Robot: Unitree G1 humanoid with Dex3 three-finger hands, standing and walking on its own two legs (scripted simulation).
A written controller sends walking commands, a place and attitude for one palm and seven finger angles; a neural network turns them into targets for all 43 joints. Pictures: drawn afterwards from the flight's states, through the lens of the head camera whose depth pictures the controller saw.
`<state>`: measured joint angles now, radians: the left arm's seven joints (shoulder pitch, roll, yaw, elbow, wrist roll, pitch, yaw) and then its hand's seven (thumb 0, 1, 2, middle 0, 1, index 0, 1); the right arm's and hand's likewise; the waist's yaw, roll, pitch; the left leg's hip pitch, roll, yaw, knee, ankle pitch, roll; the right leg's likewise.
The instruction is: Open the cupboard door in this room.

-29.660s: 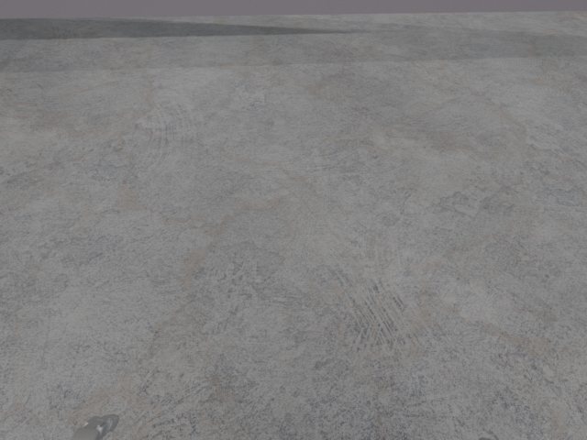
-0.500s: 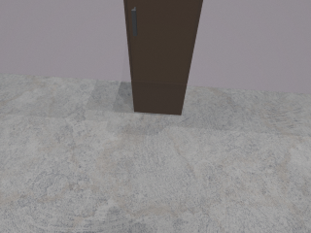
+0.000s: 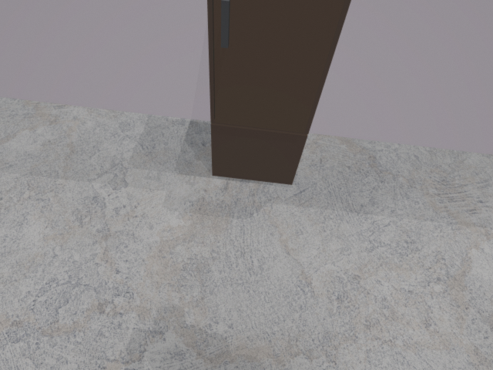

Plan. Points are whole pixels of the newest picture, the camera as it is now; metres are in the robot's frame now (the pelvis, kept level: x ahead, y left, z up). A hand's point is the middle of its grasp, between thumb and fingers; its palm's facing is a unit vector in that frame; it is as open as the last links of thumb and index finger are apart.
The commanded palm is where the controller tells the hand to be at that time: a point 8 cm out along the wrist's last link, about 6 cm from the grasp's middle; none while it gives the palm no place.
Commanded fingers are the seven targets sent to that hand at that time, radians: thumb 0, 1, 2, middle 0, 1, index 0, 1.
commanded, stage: walk to a spot facing it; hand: left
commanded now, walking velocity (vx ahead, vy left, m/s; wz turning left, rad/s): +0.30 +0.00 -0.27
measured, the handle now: (226, 20) +1.01 +0.14 +0.06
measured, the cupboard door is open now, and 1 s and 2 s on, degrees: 0 0 0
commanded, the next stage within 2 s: take the last steps up to it in 0.10 s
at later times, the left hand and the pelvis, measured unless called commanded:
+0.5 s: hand (185, 277) +0.31 +0.14 -0.16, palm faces -0.06 -0.97 -0.22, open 7.3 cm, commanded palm none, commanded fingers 0.00 0.90 0.90 -0.20 -0.30 -0.20 -0.30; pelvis +0.23 -0.04 +0.01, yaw -5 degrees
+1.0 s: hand (176, 270) +0.32 +0.17 -0.16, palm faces +0.07 -0.99 -0.15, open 7.4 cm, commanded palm none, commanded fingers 0.00 0.90 0.90 -0.20 -0.30 -0.20 -0.30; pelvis +0.42 +0.02 +0.01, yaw -3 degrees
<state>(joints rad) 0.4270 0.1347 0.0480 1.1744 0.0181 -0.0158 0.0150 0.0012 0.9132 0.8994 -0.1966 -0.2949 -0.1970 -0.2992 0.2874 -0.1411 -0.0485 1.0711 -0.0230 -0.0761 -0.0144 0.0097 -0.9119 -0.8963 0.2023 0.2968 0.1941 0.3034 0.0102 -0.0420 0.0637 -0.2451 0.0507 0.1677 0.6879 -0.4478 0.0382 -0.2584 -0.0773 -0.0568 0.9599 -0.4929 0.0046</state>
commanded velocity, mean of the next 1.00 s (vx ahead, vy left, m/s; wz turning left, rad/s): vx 0.23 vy -0.01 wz -0.04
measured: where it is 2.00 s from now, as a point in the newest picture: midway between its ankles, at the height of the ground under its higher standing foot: (241, 311)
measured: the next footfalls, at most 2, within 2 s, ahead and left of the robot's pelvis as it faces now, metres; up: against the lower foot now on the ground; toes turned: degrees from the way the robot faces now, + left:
right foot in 0.34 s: +0.32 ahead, -0.08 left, +0.00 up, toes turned -13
left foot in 0.94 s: +0.52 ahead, +0.11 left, +0.00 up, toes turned +5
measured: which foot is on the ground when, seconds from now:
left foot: down 0.00-0.32, up 0.34-0.92, down 0.94-1.00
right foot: up 0.00-0.32, down 0.34-0.96, up 0.98-1.00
